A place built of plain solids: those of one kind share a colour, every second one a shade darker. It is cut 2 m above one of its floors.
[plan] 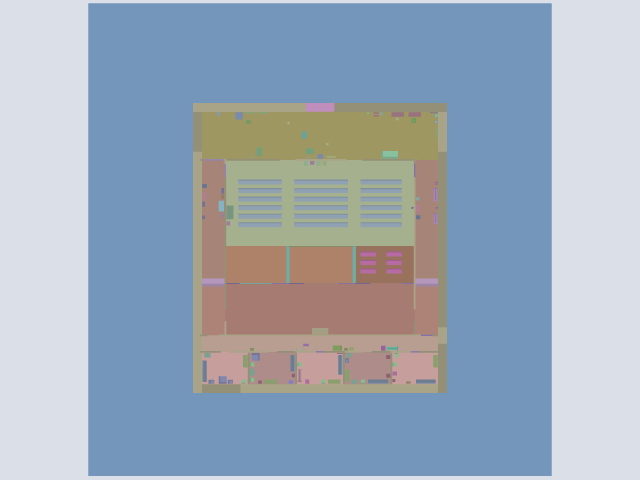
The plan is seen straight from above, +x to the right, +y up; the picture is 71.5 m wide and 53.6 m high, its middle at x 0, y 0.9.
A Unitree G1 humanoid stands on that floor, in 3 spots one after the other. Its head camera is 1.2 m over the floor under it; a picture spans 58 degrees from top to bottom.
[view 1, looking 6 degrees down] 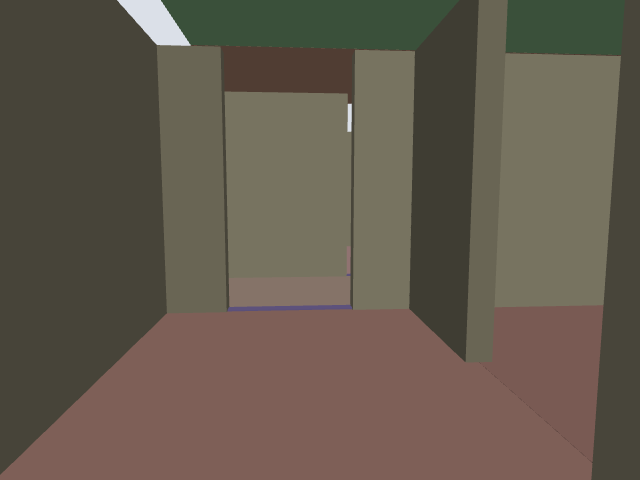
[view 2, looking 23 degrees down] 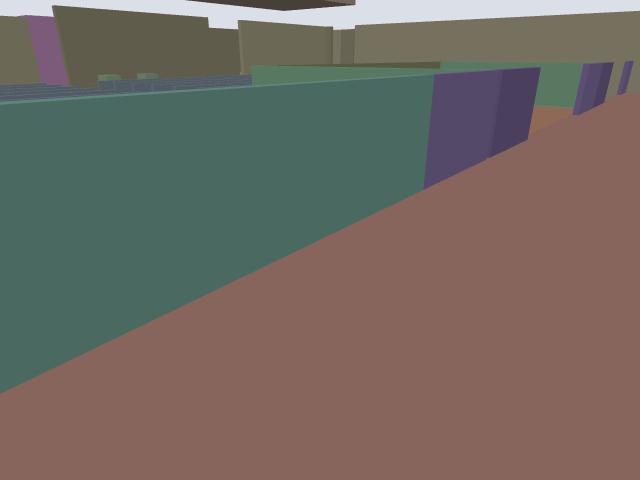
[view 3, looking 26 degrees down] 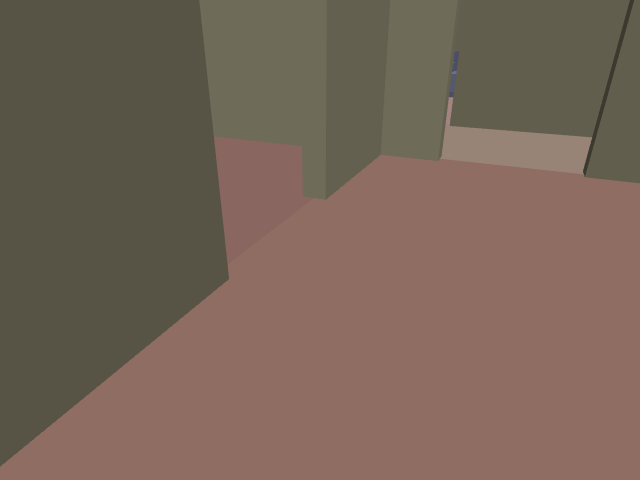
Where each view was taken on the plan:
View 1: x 11.93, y -5.25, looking -94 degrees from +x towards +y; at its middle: wall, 6.29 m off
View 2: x -9.18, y -5.79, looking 39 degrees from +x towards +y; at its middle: floor_stage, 3.07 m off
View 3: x -11.93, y -5.25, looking -66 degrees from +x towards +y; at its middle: floor_walk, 2.74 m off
